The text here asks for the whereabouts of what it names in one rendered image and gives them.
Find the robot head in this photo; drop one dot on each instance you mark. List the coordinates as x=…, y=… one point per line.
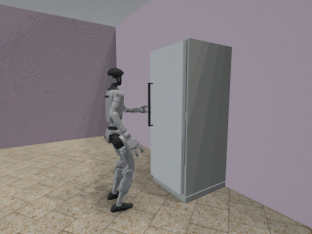
x=115, y=73

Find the robot right hand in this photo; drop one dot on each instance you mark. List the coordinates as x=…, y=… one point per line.
x=133, y=144

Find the right robot upper arm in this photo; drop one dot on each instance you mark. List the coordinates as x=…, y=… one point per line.
x=117, y=98

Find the handle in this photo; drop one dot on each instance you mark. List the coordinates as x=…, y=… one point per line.
x=149, y=104

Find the robot left hand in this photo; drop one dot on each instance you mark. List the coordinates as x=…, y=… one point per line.
x=142, y=109

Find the robot left forearm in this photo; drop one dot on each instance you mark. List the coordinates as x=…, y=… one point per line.
x=131, y=109

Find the fridge door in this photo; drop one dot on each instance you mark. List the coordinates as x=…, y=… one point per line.
x=168, y=73

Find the robot left thigh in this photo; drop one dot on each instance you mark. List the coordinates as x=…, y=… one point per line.
x=121, y=164

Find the robot right forearm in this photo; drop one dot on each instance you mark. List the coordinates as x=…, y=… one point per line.
x=119, y=125

